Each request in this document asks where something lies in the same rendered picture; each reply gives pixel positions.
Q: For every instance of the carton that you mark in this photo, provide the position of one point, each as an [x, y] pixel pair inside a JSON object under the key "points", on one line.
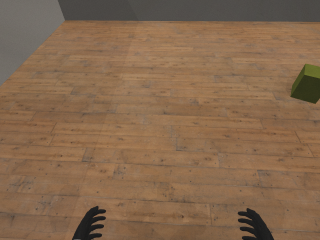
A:
{"points": [[307, 85]]}

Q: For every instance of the robot left hand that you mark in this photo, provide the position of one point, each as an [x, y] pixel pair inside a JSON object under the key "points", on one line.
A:
{"points": [[85, 227]]}

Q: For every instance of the robot right hand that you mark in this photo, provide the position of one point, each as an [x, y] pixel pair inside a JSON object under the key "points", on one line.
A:
{"points": [[259, 229]]}

